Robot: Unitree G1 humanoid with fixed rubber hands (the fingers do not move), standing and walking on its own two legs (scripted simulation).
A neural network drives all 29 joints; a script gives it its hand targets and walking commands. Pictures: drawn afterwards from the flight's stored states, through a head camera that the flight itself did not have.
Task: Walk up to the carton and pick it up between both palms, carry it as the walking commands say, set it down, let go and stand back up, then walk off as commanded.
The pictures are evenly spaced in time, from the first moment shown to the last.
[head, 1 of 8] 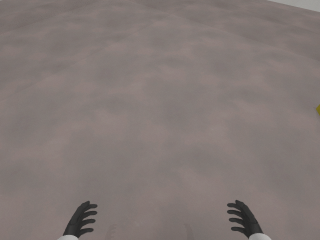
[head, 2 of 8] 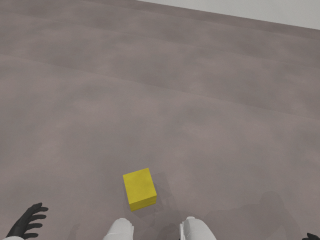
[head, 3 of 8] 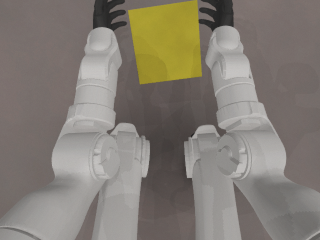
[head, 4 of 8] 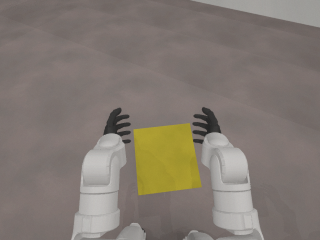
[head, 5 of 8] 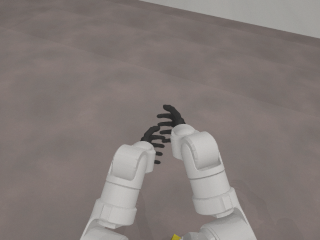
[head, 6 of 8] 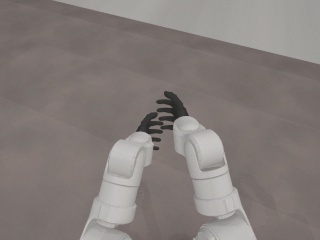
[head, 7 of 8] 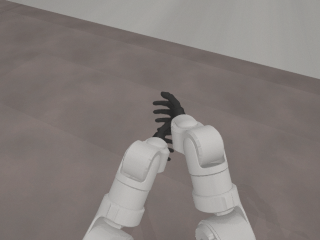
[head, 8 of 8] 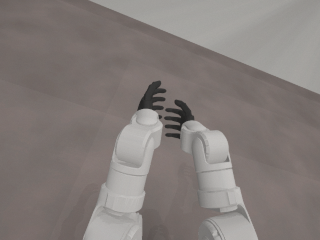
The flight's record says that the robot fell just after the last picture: yes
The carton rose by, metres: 0.66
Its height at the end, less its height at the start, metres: -0.01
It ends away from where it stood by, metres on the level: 0.35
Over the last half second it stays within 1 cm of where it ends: yes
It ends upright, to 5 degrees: no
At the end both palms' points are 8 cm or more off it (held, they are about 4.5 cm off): yes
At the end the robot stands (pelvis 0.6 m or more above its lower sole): yes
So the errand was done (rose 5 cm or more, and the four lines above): no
